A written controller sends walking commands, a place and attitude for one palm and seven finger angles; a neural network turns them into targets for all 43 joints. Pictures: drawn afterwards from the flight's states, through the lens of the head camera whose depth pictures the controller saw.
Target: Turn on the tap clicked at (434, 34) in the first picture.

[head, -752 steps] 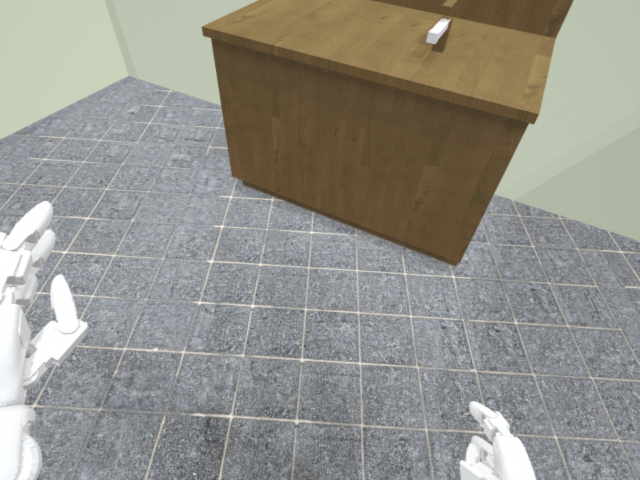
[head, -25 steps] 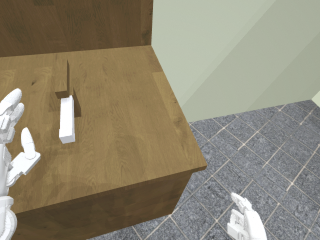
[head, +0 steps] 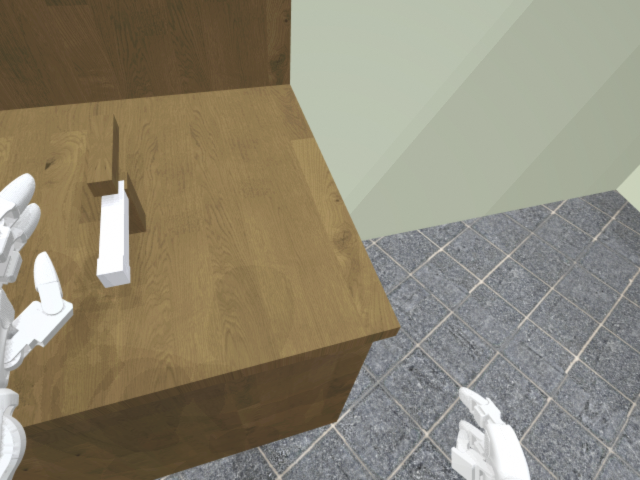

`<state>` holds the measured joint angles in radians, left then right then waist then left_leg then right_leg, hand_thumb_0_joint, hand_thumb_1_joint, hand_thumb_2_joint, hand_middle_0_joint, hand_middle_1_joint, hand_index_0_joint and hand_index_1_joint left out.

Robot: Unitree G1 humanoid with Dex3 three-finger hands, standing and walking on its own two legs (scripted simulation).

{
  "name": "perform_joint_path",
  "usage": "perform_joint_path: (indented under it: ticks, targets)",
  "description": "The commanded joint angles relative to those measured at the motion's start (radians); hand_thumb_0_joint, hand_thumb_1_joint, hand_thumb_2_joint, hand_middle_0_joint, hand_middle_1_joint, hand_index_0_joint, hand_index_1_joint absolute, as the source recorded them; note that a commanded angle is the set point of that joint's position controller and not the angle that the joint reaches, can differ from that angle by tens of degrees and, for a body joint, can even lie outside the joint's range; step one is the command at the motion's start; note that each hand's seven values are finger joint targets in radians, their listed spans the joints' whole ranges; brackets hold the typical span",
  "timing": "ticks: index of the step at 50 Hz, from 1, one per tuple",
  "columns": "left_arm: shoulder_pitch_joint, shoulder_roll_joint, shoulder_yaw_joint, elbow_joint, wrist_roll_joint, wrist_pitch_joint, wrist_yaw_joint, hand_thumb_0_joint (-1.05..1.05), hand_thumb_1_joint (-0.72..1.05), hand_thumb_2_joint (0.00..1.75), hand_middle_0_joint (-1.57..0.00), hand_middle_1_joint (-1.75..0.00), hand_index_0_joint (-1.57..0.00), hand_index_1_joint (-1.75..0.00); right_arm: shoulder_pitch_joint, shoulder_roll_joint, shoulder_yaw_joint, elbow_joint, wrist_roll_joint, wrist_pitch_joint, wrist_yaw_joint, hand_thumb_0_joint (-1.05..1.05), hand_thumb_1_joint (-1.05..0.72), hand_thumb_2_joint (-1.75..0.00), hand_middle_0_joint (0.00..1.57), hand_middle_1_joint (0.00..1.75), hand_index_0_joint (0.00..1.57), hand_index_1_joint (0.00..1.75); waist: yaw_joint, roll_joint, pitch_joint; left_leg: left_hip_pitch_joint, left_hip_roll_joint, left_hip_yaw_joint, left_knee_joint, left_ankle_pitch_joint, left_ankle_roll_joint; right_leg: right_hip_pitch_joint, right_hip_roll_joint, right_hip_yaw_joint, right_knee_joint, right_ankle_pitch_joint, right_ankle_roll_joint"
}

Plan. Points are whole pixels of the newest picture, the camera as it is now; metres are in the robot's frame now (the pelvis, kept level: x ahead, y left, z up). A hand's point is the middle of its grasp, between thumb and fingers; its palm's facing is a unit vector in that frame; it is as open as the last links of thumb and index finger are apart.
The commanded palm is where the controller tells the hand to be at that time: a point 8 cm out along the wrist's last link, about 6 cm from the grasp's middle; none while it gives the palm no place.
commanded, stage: shuffle to correct the standing spot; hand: left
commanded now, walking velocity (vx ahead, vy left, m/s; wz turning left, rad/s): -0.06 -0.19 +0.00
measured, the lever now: (114, 271) +0.32 +0.28 +0.06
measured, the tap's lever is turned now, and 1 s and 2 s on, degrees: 0 0 0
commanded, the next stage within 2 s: come to a stop and stand still in 0.02 s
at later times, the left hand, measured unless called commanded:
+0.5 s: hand (110, 307) +0.23 +0.22 +0.15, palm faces +0.39 -0.84 -0.38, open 7.4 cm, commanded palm +0.17 +0.25 +0.17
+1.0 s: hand (73, 307) +0.23 +0.25 +0.15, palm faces +0.39 -0.85 -0.35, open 7.4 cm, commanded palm +0.17 +0.28 +0.17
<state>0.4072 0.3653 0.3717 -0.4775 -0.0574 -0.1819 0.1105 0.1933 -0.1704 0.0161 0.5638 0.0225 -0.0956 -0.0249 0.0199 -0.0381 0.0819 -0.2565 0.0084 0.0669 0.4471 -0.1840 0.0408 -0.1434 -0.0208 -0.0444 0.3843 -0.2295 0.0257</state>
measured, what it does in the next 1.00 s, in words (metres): stands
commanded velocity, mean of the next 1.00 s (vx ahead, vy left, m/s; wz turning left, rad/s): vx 0.00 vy -0.01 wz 0.00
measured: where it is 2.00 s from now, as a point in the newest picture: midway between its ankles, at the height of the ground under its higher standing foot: outside the picture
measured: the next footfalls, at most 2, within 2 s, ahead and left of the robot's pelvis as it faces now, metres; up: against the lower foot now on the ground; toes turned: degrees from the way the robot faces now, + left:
none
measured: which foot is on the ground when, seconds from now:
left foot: down 0.00-1.00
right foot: down 0.00-1.00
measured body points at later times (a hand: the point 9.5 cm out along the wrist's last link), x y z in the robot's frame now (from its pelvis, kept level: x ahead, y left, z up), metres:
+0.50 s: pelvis +0.02 -0.03 +0.00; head +0.04 -0.03 +0.45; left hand +0.21 +0.26 +0.17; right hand +0.19 -0.27 -0.09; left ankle +0.04 +0.09 -0.74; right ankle -0.02 -0.14 -0.74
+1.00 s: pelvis +0.01 +0.00 +0.00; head +0.04 +0.02 +0.45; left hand +0.20 +0.30 +0.17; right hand +0.19 -0.22 -0.08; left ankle +0.04 +0.09 -0.74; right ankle -0.02 -0.14 -0.74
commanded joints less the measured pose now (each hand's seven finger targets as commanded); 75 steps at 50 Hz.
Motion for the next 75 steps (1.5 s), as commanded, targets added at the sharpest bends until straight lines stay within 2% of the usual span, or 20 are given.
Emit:
perform_joint_path:
  ticks: [1,3,4,7,11,16,20,24,28,29,33,39,49,53,60,64,69,73,74,75]
  targets:
    - [-0.057,0.160,0.091,-0.254,-0.004,-0.063,0.005,0.00,0.90,0.90,-0.20,-0.30,-0.20,-0.30,-0.073,-0.147,-0.071,-0.164,-0.001,-0.056,0.000,0.00,-0.90,-0.90,0.20,0.30,0.20,0.30,-0.009,0.151,-0.183,0.076,0.147,-0.144,-0.112,0.026,-0.019,0.014,-0.009,0.022,-0.024,0.082,-0.026]
    - [-0.023,0.189,0.123,-0.260,-0.006,-0.058,0.009,0.00,0.90,0.90,-0.20,-0.30,-0.20,-0.30,-0.086,-0.142,-0.070,-0.168,0.003,-0.053,0.001,0.00,-0.90,-0.90,0.20,0.30,0.20,0.30,-0.006,0.137,-0.188,0.087,0.146,-0.129,-0.085,0.053,-0.018,0.003,-0.015,0.027,-0.032,0.104,-0.028]
    - [-0.024,0.152,0.088,-0.258,-0.011,-0.056,0.002,0.00,0.90,0.90,-0.20,-0.30,-0.20,-0.30,-0.075,-0.143,-0.068,-0.166,-0.003,-0.047,0.003,0.00,-0.90,-0.90,0.20,0.30,0.20,0.30,-0.011,0.132,-0.183,0.065,0.138,-0.129,-0.085,0.051,-0.017,0.011,-0.010,0.021,-0.032,0.110,-0.029]
    - [-0.012,0.176,0.115,-0.278,-0.015,-0.059,0.002,0.00,0.90,0.90,-0.20,-0.30,-0.20,-0.30,-0.071,-0.143,-0.075,-0.175,0.000,-0.046,0.002,0.00,-0.90,-0.90,0.20,0.30,0.20,0.30,-0.008,0.150,-0.205,0.079,0.139,-0.112,-0.045,0.076,-0.016,0.011,-0.027,0.041,-0.026,0.142,-0.034]
    - [0.024,0.165,0.109,-0.264,-0.018,-0.049,0.013,0.00,0.90,0.90,-0.20,-0.30,-0.20,-0.30,-0.075,-0.142,-0.066,-0.166,0.004,-0.039,-0.006,0.00,-0.90,-0.90,0.20,0.30,0.20,0.30,-0.009,0.122,-0.215,0.074,0.087,-0.083,0.004,0.057,-0.018,0.020,-0.062,0.089,-0.054,0.200,-0.049]
    - [0.030,0.169,0.110,-0.208,-0.019,-0.028,0.021,0.00,0.90,0.90,-0.20,-0.30,-0.20,-0.30,-0.086,-0.145,-0.061,-0.155,0.006,-0.026,-0.019,0.00,-0.90,-0.90,0.20,0.30,0.20,0.30,-0.009,0.028,-0.173,0.068,0.072,-0.077,0.035,0.056,-0.013,-0.012,-0.083,0.109,-0.075,0.216,-0.046]
    - [-0.011,0.164,0.094,-0.200,-0.016,-0.019,0.023,0.00,0.90,0.90,-0.20,-0.30,-0.20,-0.30,-0.090,-0.151,-0.064,-0.149,0.008,-0.017,-0.026,0.00,-0.90,-0.90,0.20,0.30,0.20,0.30,-0.011,0.006,-0.169,0.079,0.072,-0.078,0.038,0.115,-0.008,0.001,-0.087,0.098,-0.057,0.281,-0.042]
    - [-0.020,0.148,0.071,-0.200,-0.010,-0.018,0.026,0.00,0.90,0.90,-0.20,-0.30,-0.20,-0.30,-0.095,-0.152,-0.059,-0.140,0.004,-0.010,-0.027,0.00,-0.90,-0.90,0.20,0.30,0.20,0.30,-0.011,0.032,-0.172,0.096,0.074,-0.076,0.031,0.153,0.001,0.013,-0.084,0.080,-0.047,0.288,-0.038]
    - [-0.011,0.185,0.103,-0.240,-0.004,-0.021,0.035,0.00,0.90,0.90,-0.20,-0.30,-0.20,-0.30,-0.110,-0.148,-0.062,-0.145,0.010,-0.013,-0.027,0.00,-0.90,-0.90,0.20,0.30,0.20,0.30,-0.005,0.075,-0.185,0.122,0.087,-0.083,0.020,0.221,0.004,0.026,-0.083,0.076,-0.030,0.310,-0.039]
    - [-0.011,0.156,0.077,-0.253,-0.005,-0.025,0.031,0.00,0.90,0.90,-0.20,-0.30,-0.20,-0.30,-0.094,-0.151,-0.060,-0.145,0.004,-0.009,-0.024,0.00,-0.90,-0.90,0.20,0.30,0.20,0.30,-0.009,0.066,-0.199,0.121,0.086,-0.090,0.016,0.239,0.006,0.043,-0.074,0.060,-0.021,0.310,-0.041]
    - [0.027,0.185,0.112,-0.263,-0.004,-0.030,0.035,0.00,0.90,0.90,-0.20,-0.30,-0.20,-0.30,-0.101,-0.147,-0.061,-0.151,0.010,-0.010,-0.024,0.00,-0.90,-0.90,0.20,0.30,0.20,0.30,-0.007,0.120,-0.206,0.139,0.102,-0.101,0.000,0.280,0.005,0.040,-0.068,0.060,-0.013,0.296,-0.044]
    - [0.031,0.146,0.083,-0.212,-0.007,-0.028,0.025,0.00,0.90,0.90,-0.20,-0.30,-0.20,-0.30,-0.077,-0.151,-0.054,-0.151,0.003,0.001,-0.020,0.00,-0.90,-0.90,0.20,0.30,0.20,0.30,-0.014,0.079,-0.172,0.086,0.106,-0.117,-0.040,0.182,0.001,0.039,-0.056,0.041,-0.033,0.227,-0.043]
    - [-0.029,0.152,0.069,-0.263,0.002,-0.036,0.029,0.00,0.90,0.90,-0.20,-0.30,-0.20,-0.30,-0.087,-0.149,-0.053,-0.152,0.001,-0.014,-0.022,0.00,-0.90,-0.90,0.20,0.30,0.20,0.30,-0.015,0.096,-0.186,0.089,0.103,-0.133,-0.068,0.094,0.006,0.050,-0.056,0.037,-0.037,0.189,-0.044]
    - [-0.031,0.182,0.097,-0.286,0.005,-0.043,0.037,0.00,0.90,0.90,-0.20,-0.30,-0.20,-0.30,-0.096,-0.145,-0.057,-0.152,0.006,-0.026,-0.024,0.00,-0.90,-0.90,0.20,0.30,0.20,0.30,-0.014,0.153,-0.183,0.095,0.109,-0.145,-0.079,0.088,-0.001,0.044,-0.057,0.041,-0.029,0.169,-0.049]
    - [0.015,0.155,0.089,-0.235,0.002,-0.048,0.027,0.00,0.90,0.90,-0.20,-0.30,-0.20,-0.30,-0.077,-0.145,-0.060,-0.157,0.004,-0.026,-0.018,0.00,-0.90,-0.90,0.20,0.30,0.20,0.30,-0.016,0.134,-0.162,0.049,0.114,-0.161,-0.115,-0.003,-0.005,0.052,-0.046,0.030,-0.040,0.116,-0.047]
    - [0.019,0.138,0.076,-0.223,0.002,-0.051,0.024,0.00,0.90,0.90,-0.20,-0.30,-0.20,-0.30,-0.071,-0.152,-0.057,-0.149,0.000,-0.025,-0.017,0.00,-0.90,-0.90,0.20,0.30,0.20,0.30,-0.017,0.107,-0.161,0.052,0.112,-0.166,-0.121,0.002,-0.005,0.046,-0.038,0.019,-0.040,0.117,-0.045]
    - [-0.001,0.145,0.073,-0.249,0.006,-0.055,0.027,0.00,0.90,0.90,-0.20,-0.30,-0.20,-0.30,-0.076,-0.150,-0.056,-0.148,-0.001,-0.034,-0.020,0.00,-0.90,-0.90,0.20,0.30,0.20,0.30,-0.016,0.127,-0.167,0.058,0.114,-0.166,-0.126,-0.011,-0.005,0.044,-0.039,0.021,-0.036,0.107,-0.044]
    - [-0.007,0.180,0.106,-0.255,0.009,-0.053,0.036,0.00,0.90,0.90,-0.20,-0.30,-0.20,-0.30,-0.081,-0.145,-0.060,-0.146,0.006,-0.042,-0.023,0.00,-0.90,-0.90,0.20,0.30,0.20,0.30,-0.016,0.125,-0.174,0.077,0.114,-0.168,-0.116,0.014,-0.012,0.041,-0.047,0.028,-0.036,0.114,-0.047]
    - [0.003,0.145,0.078,-0.235,0.007,-0.055,0.030,0.00,0.90,0.90,-0.20,-0.30,-0.20,-0.30,-0.075,-0.148,-0.056,-0.144,-0.002,-0.037,-0.021,0.00,-0.90,-0.90,0.20,0.30,0.20,0.30,-0.016,0.120,-0.166,0.059,0.111,-0.164,-0.120,-0.006,-0.005,0.044,-0.041,0.024,-0.041,0.112,-0.046]
    - [-1.013,0.939,0.653,-0.436,0.159,-0.152,0.022,0.00,0.90,0.90,-0.20,-0.30,-0.20,-0.30,-0.007,-0.175,-0.062,-0.125,-0.067,-0.084,-0.015,0.00,-0.90,-0.90,0.20,0.30,0.20,0.30,0.035,-0.032,-0.037,-0.065,0.112,-0.090,0.059,0.145,-0.011,-0.148,-0.087,0.098,-0.079,0.183,-0.072]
